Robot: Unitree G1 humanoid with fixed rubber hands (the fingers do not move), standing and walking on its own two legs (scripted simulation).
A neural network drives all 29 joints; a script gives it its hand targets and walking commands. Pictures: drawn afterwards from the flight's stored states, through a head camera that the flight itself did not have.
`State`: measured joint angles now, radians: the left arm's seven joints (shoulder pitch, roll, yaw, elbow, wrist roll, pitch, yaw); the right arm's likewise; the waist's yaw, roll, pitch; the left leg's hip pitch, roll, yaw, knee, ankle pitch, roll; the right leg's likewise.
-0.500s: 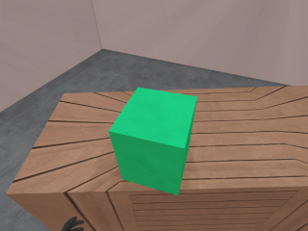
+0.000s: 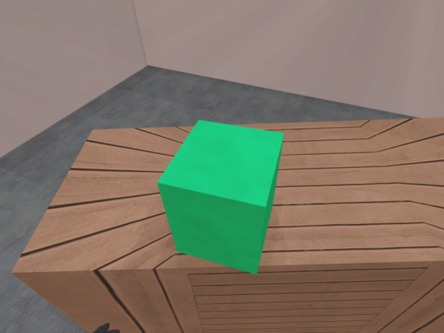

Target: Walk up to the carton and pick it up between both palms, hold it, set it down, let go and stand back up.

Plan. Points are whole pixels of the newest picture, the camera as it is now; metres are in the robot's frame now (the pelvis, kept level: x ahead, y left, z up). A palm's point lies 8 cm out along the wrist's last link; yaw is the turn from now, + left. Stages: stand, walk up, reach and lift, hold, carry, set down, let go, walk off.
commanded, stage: stand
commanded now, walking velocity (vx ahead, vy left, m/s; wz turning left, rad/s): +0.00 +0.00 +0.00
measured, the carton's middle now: (227, 196) +0.43 -0.03 +0.00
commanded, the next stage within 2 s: none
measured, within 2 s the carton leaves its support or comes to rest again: neither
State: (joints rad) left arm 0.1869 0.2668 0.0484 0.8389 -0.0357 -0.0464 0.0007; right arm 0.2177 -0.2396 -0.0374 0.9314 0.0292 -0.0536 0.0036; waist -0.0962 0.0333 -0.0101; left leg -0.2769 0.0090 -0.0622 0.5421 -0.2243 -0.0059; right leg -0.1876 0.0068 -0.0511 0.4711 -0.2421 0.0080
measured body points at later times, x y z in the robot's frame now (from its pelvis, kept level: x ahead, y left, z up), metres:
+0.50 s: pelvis +0.00 +0.00 +0.00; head -0.01 +0.00 +0.45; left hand +0.15 +0.26 -0.11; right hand +0.06 -0.27 -0.13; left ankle +0.04 +0.12 -0.74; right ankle +0.01 -0.12 -0.74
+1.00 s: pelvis +0.00 +0.00 +0.00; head -0.01 +0.00 +0.45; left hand +0.15 +0.26 -0.11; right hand +0.06 -0.27 -0.13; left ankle +0.04 +0.12 -0.74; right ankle +0.01 -0.12 -0.74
